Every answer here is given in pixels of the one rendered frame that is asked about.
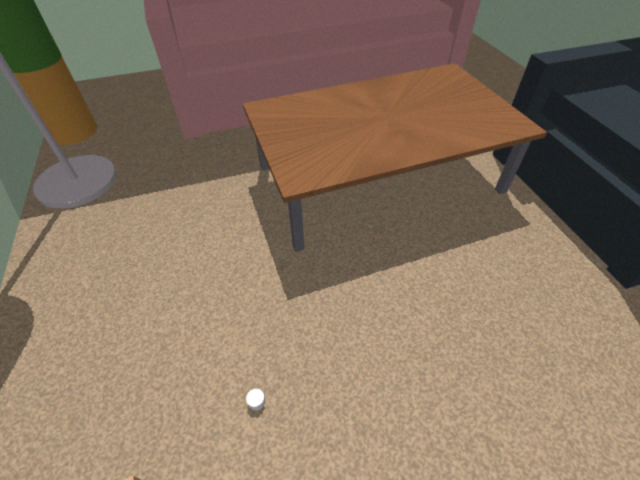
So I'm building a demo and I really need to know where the potted plant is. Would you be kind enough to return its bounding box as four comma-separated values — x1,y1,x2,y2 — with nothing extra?
0,0,97,145

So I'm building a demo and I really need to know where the sofa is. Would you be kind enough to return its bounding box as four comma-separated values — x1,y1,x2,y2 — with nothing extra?
144,0,481,139

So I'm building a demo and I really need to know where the coffee table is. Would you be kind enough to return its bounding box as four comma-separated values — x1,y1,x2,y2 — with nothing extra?
243,63,547,252

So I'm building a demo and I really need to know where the armchair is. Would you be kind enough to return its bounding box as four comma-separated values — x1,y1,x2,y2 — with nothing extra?
493,37,640,289

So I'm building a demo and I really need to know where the floor lamp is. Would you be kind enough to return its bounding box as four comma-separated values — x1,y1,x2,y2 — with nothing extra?
0,53,117,208

